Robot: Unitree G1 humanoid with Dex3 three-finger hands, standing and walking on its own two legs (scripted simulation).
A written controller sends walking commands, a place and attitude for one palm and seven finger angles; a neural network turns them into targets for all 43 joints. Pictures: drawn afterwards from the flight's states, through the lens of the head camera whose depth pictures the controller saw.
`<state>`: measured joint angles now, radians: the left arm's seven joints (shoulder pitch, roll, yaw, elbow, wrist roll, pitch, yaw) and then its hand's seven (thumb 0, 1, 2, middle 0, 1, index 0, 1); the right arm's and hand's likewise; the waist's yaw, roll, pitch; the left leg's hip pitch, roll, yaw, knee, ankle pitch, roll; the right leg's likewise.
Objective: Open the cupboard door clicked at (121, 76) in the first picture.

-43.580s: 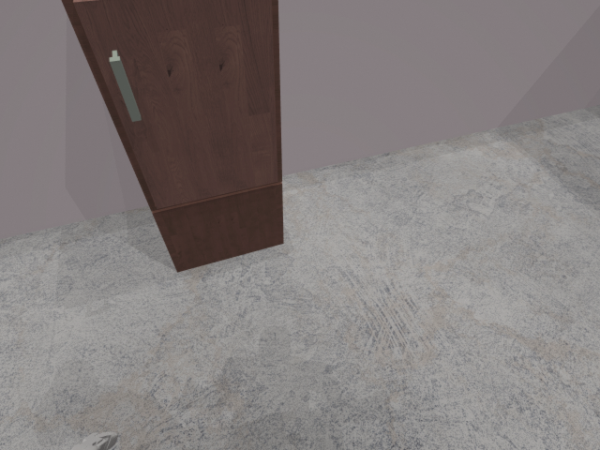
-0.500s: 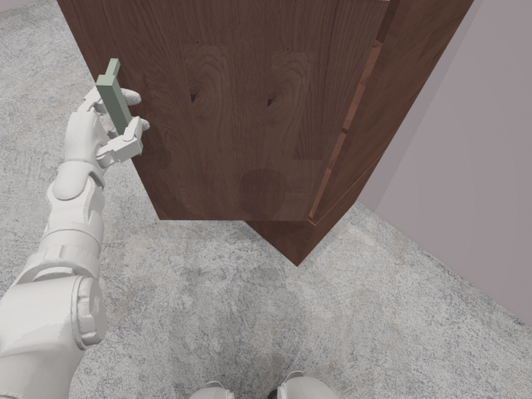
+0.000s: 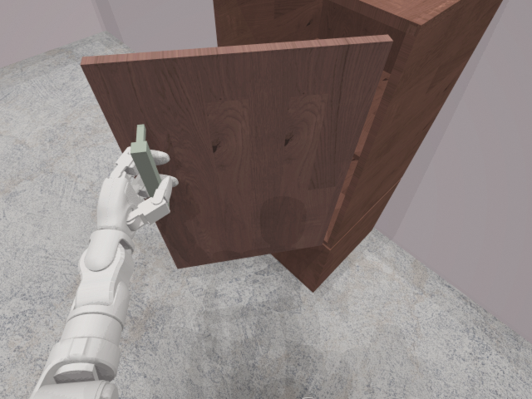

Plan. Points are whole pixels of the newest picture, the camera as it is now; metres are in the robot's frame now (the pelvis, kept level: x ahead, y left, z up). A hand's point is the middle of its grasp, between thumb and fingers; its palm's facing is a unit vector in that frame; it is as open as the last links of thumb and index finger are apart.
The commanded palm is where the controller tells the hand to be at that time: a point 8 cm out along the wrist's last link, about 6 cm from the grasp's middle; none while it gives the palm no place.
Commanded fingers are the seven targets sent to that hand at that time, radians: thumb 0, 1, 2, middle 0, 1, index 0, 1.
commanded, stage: pull the door open along its arc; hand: left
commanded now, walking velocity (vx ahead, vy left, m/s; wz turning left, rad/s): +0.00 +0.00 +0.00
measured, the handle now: (152, 170) +0.45 +0.19 +0.08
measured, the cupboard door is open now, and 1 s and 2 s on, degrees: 56 88 89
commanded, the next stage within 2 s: open thumb and fingers to let go in 0.62 s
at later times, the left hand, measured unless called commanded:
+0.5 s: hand (209, 269) +0.28 +0.08 +0.08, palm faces +0.41 -0.91 +0.01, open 6.0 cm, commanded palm +0.21 +0.12 +0.08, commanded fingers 0.00 0.90 0.90 -0.40 -1.35 -0.40 -1.35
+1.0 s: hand (243, 300) +0.24 +0.03 +0.08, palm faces +0.43 -0.91 -0.01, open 7.6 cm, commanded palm +0.19 +0.09 +0.08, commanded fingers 0.00 -0.15 0.45 -0.32 -1.24 -0.32 -1.24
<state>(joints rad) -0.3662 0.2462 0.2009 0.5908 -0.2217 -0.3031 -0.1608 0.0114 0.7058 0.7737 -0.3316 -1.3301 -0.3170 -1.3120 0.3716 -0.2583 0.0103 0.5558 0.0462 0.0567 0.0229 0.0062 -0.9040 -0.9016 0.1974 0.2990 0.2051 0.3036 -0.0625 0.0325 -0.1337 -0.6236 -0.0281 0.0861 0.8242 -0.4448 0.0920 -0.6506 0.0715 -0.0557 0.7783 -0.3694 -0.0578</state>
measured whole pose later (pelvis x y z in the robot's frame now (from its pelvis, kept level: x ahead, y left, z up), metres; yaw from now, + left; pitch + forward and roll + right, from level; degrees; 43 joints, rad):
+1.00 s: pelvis -0.01 -0.08 +0.00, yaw +5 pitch +6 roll +2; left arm 0.27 -0.06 -0.22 -0.07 0.02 -0.14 0.48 0.01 0.42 0.69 -0.35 -1.30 -0.37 -1.30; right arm 0.18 -0.19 0.03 0.53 -0.03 0.03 0.00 0.01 -0.90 -0.90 0.20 0.30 0.20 0.30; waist 0.00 0.03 -0.11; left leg -0.50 -0.03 -0.01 0.80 -0.41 0.00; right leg -0.52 0.06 -0.15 0.80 -0.40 -0.14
